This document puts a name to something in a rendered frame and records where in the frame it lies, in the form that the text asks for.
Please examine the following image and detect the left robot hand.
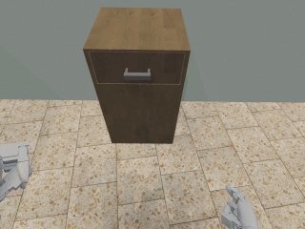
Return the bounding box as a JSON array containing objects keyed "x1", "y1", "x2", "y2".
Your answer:
[{"x1": 0, "y1": 141, "x2": 33, "y2": 202}]

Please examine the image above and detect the right robot hand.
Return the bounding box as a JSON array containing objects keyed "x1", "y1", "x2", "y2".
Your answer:
[{"x1": 221, "y1": 184, "x2": 259, "y2": 229}]

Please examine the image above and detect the drawer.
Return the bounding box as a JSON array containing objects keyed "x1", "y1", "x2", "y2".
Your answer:
[{"x1": 89, "y1": 51, "x2": 185, "y2": 84}]

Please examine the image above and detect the handle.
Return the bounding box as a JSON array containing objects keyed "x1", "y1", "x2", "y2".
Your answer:
[{"x1": 123, "y1": 68, "x2": 151, "y2": 80}]

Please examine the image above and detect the cabinet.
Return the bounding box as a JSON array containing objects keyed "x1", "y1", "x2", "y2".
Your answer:
[{"x1": 83, "y1": 7, "x2": 191, "y2": 144}]

